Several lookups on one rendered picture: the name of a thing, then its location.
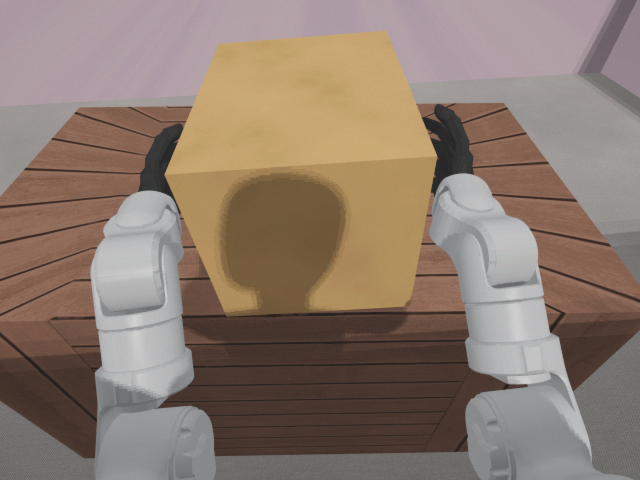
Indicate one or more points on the pedestal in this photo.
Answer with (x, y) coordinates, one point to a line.
(380, 380)

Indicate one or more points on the robot left forearm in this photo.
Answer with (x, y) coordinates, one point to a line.
(138, 307)

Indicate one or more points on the carton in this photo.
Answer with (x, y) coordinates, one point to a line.
(304, 173)

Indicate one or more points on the right robot upper arm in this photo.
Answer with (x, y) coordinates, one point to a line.
(529, 433)

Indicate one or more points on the left robot upper arm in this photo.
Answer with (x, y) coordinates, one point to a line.
(175, 443)

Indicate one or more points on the robot right forearm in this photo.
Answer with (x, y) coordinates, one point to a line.
(496, 258)

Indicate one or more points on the right robot hand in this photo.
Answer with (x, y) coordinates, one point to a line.
(453, 149)

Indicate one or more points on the left robot hand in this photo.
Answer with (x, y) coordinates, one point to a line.
(152, 177)

